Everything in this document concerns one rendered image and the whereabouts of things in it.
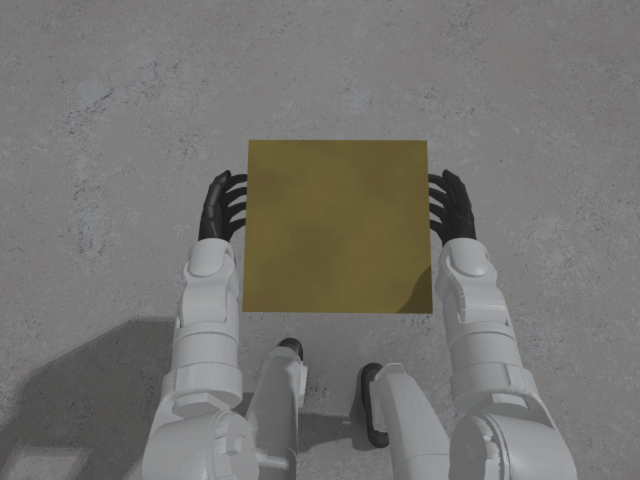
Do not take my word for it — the carton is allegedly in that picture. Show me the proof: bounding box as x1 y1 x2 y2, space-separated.
242 140 433 314

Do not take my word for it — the left robot upper arm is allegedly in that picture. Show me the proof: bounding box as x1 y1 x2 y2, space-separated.
142 409 259 480

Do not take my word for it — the left robot forearm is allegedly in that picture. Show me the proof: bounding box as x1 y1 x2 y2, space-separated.
140 238 243 480

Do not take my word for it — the robot left hand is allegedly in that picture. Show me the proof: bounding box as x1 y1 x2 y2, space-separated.
198 170 247 244

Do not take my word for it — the right robot forearm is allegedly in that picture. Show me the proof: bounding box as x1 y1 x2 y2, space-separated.
435 238 577 477

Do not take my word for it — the robot right hand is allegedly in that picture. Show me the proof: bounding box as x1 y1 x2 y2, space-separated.
428 170 476 247

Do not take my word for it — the robot right shin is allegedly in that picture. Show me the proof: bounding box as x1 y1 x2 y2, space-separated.
372 363 416 433

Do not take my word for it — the robot shin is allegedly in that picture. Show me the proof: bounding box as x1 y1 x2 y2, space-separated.
261 346 301 372
372 363 416 433

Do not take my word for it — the right robot upper arm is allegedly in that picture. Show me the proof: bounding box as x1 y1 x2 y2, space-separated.
448 412 577 480

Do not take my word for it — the robot left shin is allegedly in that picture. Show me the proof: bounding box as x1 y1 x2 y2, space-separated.
261 346 301 372

